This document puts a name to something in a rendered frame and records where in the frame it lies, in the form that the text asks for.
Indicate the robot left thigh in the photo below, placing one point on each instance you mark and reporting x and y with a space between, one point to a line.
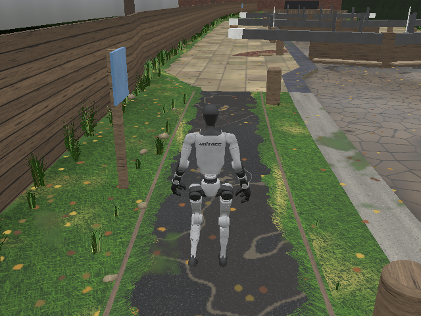
195 195

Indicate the right robot hand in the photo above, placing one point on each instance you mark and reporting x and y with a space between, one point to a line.
246 193

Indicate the left robot forearm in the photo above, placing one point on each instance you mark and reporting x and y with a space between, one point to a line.
178 174

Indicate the left robot hand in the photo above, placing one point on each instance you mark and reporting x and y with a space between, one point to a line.
173 188

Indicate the left robot foot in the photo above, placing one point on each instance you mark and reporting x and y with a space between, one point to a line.
193 261

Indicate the right robot forearm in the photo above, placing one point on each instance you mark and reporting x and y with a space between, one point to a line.
242 177

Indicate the robot left upper arm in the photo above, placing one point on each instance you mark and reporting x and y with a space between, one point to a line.
186 149

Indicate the robot right upper arm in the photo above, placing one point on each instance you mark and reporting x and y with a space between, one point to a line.
234 150

